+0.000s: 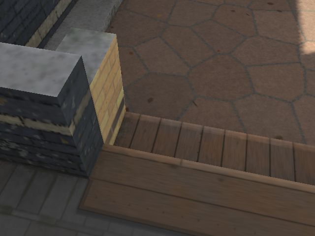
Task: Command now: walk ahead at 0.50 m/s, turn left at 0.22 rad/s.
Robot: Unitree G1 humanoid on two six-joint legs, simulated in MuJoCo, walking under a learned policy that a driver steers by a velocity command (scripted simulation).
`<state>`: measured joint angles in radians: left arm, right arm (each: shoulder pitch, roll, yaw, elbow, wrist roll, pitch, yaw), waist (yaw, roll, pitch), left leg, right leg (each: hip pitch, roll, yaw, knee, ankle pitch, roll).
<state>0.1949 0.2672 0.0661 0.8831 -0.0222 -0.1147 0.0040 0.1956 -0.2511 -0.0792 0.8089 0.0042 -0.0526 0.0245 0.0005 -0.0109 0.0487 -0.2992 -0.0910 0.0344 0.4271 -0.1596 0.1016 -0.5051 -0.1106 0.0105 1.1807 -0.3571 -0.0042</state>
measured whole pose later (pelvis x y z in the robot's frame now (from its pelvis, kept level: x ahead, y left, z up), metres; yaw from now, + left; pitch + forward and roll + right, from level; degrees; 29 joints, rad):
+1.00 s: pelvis +0.60 -0.04 -0.01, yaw +0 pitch +2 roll +0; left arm 0.38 0.22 0.02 0.97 0.06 -0.11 -0.06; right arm 0.10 -0.23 -0.03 0.81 -0.06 -0.12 0.03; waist 0.02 -0.01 0.00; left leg -0.41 -0.03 0.08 0.53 -0.16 0.09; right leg -0.25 0.03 0.05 1.07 -0.48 -0.04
